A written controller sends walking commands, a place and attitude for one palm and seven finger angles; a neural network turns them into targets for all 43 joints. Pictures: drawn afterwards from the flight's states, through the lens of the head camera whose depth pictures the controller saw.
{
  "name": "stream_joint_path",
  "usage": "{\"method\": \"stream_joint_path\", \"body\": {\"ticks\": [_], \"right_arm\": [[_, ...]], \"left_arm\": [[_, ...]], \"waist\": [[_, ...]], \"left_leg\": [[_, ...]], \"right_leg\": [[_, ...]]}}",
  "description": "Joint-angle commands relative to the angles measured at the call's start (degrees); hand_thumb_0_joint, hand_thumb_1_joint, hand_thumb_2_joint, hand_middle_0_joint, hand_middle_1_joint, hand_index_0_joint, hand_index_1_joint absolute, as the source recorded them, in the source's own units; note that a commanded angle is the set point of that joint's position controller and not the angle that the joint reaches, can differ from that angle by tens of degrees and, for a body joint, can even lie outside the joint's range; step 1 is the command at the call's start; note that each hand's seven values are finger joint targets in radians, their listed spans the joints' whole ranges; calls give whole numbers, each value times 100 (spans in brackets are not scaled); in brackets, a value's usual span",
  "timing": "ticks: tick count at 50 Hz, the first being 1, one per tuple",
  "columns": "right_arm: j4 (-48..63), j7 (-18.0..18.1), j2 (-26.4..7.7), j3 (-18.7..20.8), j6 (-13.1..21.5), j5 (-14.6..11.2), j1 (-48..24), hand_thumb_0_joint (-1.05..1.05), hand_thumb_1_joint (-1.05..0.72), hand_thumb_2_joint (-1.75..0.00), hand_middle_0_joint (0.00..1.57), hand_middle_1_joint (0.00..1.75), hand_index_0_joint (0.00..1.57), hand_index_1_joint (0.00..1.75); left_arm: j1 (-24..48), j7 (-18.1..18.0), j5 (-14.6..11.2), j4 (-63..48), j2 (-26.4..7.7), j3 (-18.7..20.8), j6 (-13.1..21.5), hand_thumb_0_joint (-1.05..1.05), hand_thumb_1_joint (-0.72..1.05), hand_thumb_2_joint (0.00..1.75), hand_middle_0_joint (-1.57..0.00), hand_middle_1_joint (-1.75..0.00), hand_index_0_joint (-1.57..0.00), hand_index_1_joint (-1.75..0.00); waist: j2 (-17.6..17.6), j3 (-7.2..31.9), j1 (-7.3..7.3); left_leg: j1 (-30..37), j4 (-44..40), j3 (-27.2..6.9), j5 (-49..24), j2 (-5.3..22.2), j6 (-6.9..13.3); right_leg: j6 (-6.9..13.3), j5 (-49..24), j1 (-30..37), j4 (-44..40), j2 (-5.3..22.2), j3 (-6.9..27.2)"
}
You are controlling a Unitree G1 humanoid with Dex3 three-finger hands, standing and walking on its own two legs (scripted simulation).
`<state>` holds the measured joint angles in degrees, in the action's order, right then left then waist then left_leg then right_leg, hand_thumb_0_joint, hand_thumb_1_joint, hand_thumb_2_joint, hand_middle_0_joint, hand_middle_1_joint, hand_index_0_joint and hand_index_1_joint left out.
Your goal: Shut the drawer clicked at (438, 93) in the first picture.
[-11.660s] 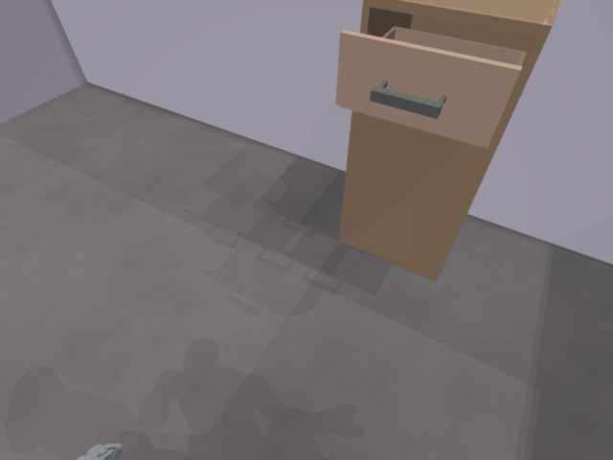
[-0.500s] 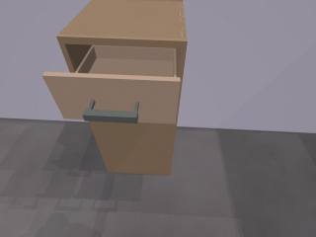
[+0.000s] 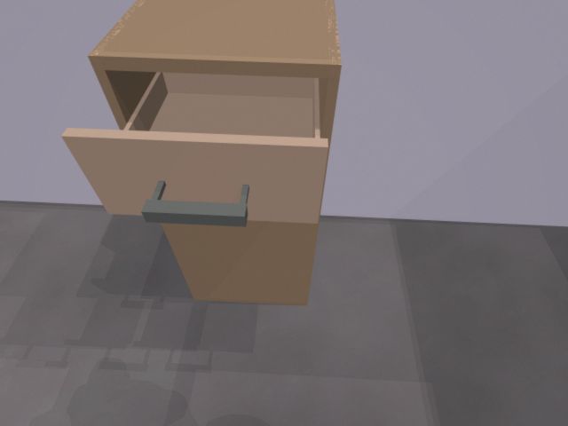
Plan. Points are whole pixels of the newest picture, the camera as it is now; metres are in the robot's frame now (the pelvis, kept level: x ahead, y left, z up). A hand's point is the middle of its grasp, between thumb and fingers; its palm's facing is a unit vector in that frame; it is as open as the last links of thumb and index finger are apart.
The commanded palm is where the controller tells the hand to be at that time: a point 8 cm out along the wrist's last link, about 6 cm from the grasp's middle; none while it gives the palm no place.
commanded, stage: come to a stop and stand still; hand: left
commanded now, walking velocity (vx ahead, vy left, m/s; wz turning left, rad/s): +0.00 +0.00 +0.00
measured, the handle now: (199, 201) +0.42 +0.16 +0.07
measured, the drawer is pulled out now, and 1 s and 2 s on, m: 0.18 0.18 0.18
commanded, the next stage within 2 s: look again from close up in 0.82 s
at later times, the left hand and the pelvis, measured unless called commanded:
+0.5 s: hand out of the picture +0.02 +0.14 -0.17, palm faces +0.01 -0.98 -0.19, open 7.3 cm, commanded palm none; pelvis +0.02 -0.03 +0.00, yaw +0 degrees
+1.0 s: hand out of the picture +0.02 +0.11 -0.17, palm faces +0.04 -0.98 -0.19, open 7.3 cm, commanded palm none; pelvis +0.02 -0.05 +0.00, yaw +1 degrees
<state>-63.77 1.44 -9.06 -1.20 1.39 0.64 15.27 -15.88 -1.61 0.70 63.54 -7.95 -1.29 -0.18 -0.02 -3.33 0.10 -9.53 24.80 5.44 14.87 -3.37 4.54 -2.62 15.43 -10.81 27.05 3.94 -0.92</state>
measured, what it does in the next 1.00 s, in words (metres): shifts its weight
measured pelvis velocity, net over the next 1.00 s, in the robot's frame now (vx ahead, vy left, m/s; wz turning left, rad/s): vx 0.02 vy -0.05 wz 0.01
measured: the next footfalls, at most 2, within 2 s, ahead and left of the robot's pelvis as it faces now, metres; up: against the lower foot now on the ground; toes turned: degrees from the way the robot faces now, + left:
none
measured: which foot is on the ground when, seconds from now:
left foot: down 0.00-1.00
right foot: down 0.00-1.00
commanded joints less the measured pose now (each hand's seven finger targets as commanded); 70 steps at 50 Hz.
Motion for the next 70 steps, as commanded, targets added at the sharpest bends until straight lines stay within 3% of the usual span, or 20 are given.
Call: {"method": "stream_joint_path", "body": {"ticks": [1,12,16,33,59,70], "right_arm": [[109,42,-591,107,90,-2,336,0,-90,-90,20,30,20,30],[-15,55,-487,101,80,-8,288,0,-90,-90,20,30,20,30],[-43,61,-497,99,86,-1,292,0,-90,-90,20,30,20,30],[-146,82,-446,100,69,1,295,0,-90,-90,20,30,20,30],[-183,88,-356,107,43,-2,341,0,-90,-90,20,30,20,30],[-184,87,-317,108,24,0,382,0,-90,-90,20,30,20,30]], "left_arm": [[-340,-67,-4,-102,-574,112,96,0,90,90,-20,-30,-20,-30],[-367,-69,5,-67,-550,116,125,0,90,90,-20,-30,-20,-30],[-361,-69,-6,-60,-577,125,143,0,90,90,-20,-30,-20,-30],[-385,-86,-11,-71,-600,148,171,0,90,90,-20,-30,-20,-30],[-549,-80,-16,-64,-579,168,211,0,90,90,-20,-30,-20,-30],[-545,-73,-20,-59,-572,169,207,0,90,90,-20,-30,-20,-30]], "waist": [[8,37,-22],[95,-52,-33],[88,145,-25],[92,129,-41],[99,49,-63],[83,-83,-58]], "left_leg": [[-1,-564,-829,-1303,938,-100],[9,-493,-748,-1321,921,-134],[130,-425,-719,-1469,924,-163],[213,-394,-659,-1599,943,-236],[174,-437,-620,-1231,933,-316],[71,-494,-638,-1000,915,-342]], "right_leg": [[360,-781,-8,-249,217,234],[404,-1087,40,-362,234,308],[424,-1322,125,-338,256,330],[477,-1787,227,-420,282,339],[512,-1770,229,-642,288,386],[525,-1408,147,-743,258,414]]}}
